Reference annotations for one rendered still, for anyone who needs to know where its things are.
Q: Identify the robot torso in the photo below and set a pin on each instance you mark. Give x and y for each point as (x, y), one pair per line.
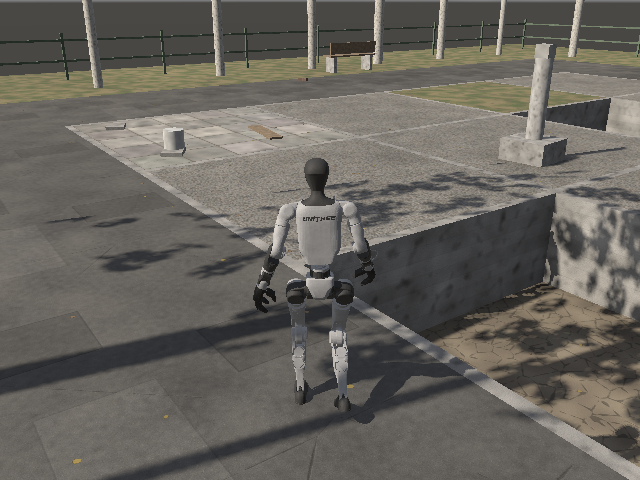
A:
(319, 239)

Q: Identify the robot left hand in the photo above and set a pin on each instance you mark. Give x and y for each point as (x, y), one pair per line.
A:
(258, 298)

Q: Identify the left robot upper arm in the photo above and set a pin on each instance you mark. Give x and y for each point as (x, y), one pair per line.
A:
(286, 213)

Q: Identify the robot right hand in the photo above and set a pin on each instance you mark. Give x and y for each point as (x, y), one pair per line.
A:
(371, 275)

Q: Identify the robot right forearm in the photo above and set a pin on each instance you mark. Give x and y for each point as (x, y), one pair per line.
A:
(366, 258)

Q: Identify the right robot upper arm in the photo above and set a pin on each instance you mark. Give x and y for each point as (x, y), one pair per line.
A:
(349, 210)

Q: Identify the robot left forearm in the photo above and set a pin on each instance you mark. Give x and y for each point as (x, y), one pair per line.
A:
(268, 270)

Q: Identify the left robot foot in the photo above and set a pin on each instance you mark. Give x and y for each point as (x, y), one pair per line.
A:
(300, 396)

